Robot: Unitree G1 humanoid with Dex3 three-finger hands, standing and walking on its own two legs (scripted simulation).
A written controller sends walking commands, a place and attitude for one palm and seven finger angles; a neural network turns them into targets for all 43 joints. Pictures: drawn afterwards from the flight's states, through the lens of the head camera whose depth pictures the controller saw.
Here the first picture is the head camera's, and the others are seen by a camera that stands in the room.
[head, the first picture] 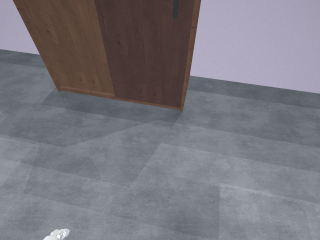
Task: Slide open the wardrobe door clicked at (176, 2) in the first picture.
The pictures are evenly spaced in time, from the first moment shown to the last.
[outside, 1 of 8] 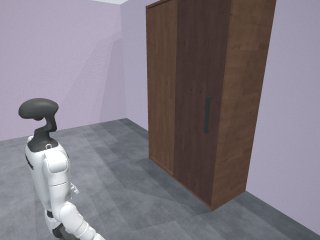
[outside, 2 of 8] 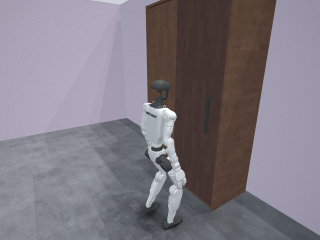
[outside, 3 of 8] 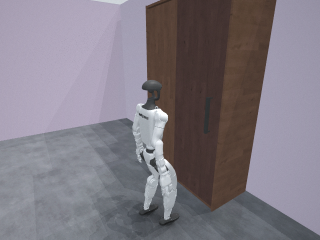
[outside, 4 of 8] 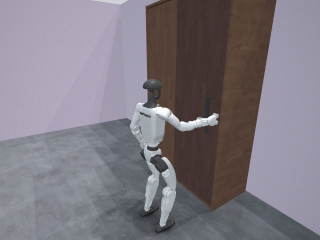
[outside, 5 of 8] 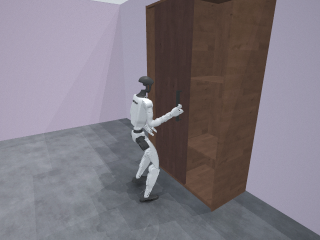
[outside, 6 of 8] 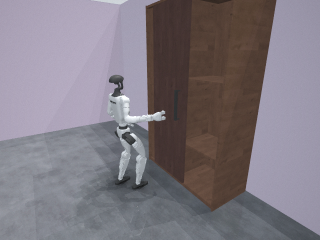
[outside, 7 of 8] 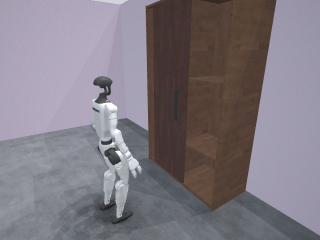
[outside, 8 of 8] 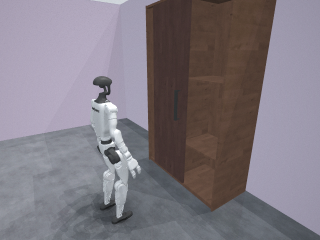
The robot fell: no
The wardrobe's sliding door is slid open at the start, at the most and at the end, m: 0.00 0.44 0.44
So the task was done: yes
